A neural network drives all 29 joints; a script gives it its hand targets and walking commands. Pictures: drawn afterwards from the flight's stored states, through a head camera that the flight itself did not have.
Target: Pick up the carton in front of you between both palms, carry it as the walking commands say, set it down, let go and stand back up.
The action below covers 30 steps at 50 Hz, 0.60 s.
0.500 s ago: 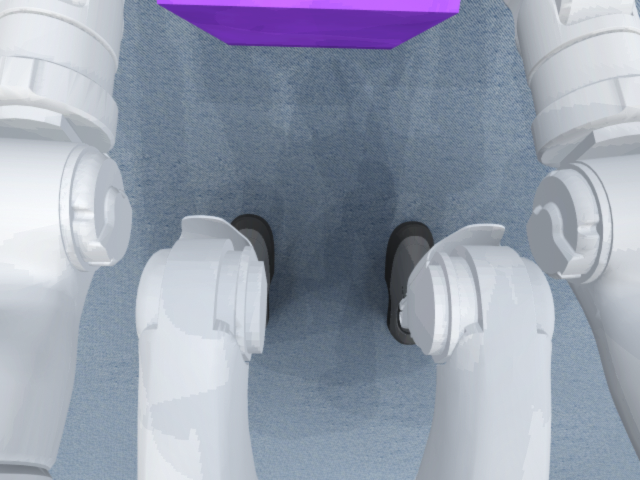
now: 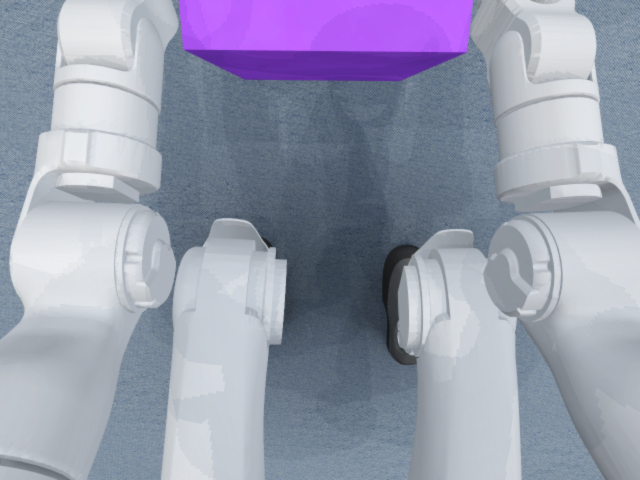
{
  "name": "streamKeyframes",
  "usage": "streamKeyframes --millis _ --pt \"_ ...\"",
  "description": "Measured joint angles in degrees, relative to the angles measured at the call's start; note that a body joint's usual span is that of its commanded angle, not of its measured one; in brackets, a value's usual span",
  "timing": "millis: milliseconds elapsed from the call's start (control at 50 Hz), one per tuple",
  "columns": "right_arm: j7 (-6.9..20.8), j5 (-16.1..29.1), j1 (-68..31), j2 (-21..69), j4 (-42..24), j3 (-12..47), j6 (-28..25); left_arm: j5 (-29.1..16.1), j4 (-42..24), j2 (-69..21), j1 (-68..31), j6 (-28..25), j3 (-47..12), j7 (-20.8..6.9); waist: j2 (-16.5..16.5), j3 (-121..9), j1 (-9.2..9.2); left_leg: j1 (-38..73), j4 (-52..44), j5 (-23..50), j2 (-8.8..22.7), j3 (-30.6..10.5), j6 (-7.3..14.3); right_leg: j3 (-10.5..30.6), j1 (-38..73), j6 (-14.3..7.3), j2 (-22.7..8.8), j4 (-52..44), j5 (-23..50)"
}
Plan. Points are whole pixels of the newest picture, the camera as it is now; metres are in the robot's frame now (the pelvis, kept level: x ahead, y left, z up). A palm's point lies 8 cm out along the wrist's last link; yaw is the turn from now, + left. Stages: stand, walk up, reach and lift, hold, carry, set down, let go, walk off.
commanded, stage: reach and lift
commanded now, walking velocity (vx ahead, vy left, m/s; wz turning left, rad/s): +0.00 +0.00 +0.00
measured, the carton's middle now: out of the picture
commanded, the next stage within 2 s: none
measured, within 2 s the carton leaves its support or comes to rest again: neither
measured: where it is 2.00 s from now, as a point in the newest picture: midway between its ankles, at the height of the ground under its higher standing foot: (328, 319)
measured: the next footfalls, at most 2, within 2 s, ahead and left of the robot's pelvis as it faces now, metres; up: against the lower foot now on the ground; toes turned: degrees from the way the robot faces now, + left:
none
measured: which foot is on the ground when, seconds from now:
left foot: down 0.00-1.00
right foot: down 0.00-1.00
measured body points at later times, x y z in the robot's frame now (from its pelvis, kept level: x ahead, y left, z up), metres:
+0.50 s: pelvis -0.02 -0.01 +0.11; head +0.27 +0.02 +0.46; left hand +0.51 +0.19 +0.04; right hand +0.52 -0.11 +0.05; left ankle +0.10 +0.13 -0.34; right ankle +0.10 -0.14 -0.34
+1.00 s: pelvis +0.03 -0.01 +0.25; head +0.21 +0.01 +0.66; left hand +0.46 +0.18 +0.20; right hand +0.47 -0.13 +0.21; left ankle +0.10 +0.13 -0.34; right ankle +0.10 -0.14 -0.34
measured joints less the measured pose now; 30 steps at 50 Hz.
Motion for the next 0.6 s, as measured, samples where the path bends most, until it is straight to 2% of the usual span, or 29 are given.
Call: streamKeyframes --millis 60,100,220,300,420,600 --pt "0.74 -1.89 3.91 2.03 -3.19 -2.09 1.15 1.74 -3.19 -1.99 3.55 1.61 1.91 -0.51 0.02 -5.57 -0.07 0.26 -2.59 0.59 -1.26 -0.99 -1.07 0.38 0.45 0.61 0.66 -2.58 0.33" --pt "1.62 -4.25 6.48 3.84 -3.28 -4.35 1.87 3.94 -3.01 -3.81 5.88 2.4 4.25 -1.45 0.16 -11.39 -0.27 -0.33 -4.86 1.55 -1.72 -1.33 -1.44 0.47 -0.01 0.86 0.66 -4.77 0.97" --pt "5.28 -14.84 10.02 8.62 -0.52 -13.85 3.73 14.6 0.71 -8.77 9.31 3.75 13.17 -5.05 0.31 -22.74 -0.67 2.02 -13.62 4.8 -2.09 -1.66 -1.38 0.75 2.21 0.16 0.41 -13.19 4.03" --pt "6.75 -18.9 10.93 10.14 -0.68 -16.96 4.36 19.27 0.55 -10.63 10.36 4.2 16.72 -6.49 0.33 -25.36 -0.77 4.41 -19.12 7.12 -2.05 -1.9 -1.19 1.01 4.46 -0.23 0.71 -18.68 6.47" --pt "7.58 -20.1 11.99 11.12 -3.25 -17.65 5.33 21.42 -2.5 -12.23 11.58 5.2 18.31 -7.4 0.22 -26.69 -0.81 6.98 -24.52 9.34 -2.13 -2.2 -1.21 1.5 6.92 -0.16 1.2 -24.06 8.81" --pt "7.79 -18.31 18.35 12.93 -9.69 -14.71 7.64 19.44 -9.99 -14.4 18.36 7.91 15.86 -7.23 0.23 -29.52 -1.18 12.78 -30.38 9.41 -2.24 -2.5 -1.2 1.93 12.76 -0.23 0.98 -29.87 8.85"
